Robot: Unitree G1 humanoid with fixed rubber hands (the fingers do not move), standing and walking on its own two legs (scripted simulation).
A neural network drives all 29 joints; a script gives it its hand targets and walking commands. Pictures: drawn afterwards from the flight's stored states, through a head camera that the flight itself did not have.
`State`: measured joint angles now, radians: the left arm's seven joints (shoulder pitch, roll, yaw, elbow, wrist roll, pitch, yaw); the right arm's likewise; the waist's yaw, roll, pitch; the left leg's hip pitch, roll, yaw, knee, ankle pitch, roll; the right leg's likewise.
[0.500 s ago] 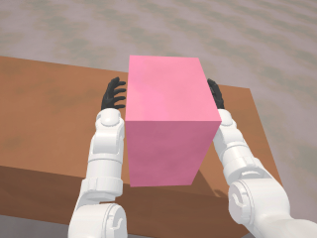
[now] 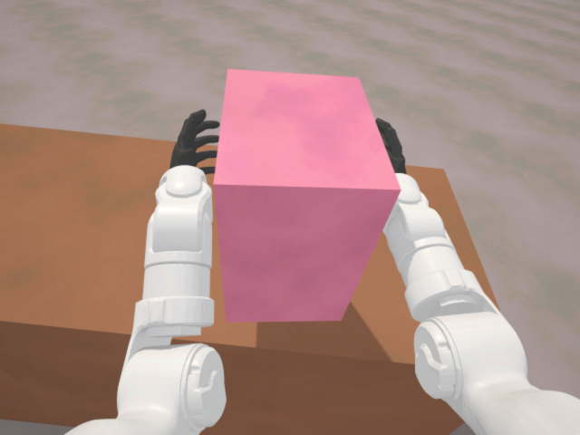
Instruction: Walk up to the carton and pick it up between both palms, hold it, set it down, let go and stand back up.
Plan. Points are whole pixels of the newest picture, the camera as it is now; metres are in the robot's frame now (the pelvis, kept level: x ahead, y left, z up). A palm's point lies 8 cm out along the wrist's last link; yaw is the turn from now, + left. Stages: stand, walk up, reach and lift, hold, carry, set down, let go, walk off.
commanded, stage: reach and lift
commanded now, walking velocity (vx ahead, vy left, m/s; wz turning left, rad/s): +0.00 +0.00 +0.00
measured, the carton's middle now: (289, 205) +0.39 +0.00 +0.13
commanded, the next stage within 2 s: hold in 1.54 s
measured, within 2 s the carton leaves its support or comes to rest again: neither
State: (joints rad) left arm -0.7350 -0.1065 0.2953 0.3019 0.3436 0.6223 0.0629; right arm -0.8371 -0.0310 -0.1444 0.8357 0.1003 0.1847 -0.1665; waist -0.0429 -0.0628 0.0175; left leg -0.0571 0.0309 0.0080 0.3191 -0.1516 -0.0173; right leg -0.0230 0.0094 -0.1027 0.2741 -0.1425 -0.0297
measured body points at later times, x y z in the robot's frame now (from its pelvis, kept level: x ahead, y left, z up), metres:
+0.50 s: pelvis +0.00 +0.02 +0.00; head -0.04 +0.05 +0.44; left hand +0.39 +0.14 +0.23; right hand +0.39 -0.14 +0.21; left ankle +0.02 +0.13 -0.75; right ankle +0.01 -0.10 -0.75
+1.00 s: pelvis +0.00 +0.01 +0.00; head -0.06 +0.04 +0.44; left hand +0.40 +0.14 +0.25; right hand +0.39 -0.13 +0.23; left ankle +0.02 +0.13 -0.75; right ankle +0.01 -0.10 -0.75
